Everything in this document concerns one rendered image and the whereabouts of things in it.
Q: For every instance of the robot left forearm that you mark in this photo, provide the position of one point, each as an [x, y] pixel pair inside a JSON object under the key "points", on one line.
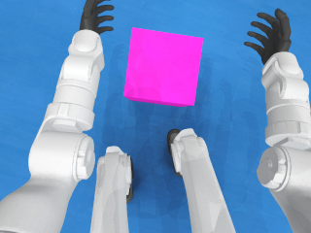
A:
{"points": [[72, 107]]}

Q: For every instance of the left robot upper arm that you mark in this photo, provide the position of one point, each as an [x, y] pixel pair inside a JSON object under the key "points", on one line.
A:
{"points": [[58, 161]]}

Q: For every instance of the left robot hand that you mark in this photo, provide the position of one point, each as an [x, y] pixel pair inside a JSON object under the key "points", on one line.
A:
{"points": [[90, 19]]}

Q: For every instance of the robot right forearm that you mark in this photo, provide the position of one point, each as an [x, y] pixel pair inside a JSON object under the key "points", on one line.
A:
{"points": [[287, 103]]}

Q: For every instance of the right robot hand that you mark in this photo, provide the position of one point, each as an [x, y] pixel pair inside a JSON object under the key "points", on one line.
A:
{"points": [[278, 37]]}

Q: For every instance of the right robot thigh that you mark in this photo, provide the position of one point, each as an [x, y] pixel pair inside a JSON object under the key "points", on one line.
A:
{"points": [[207, 207]]}

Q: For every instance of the carton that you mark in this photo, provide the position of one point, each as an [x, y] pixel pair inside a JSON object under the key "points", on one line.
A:
{"points": [[162, 68]]}

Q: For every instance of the robot right shin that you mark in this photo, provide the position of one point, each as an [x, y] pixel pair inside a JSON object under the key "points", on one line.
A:
{"points": [[189, 131]]}

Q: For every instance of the right robot upper arm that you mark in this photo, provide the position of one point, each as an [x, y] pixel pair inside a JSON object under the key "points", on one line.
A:
{"points": [[286, 172]]}

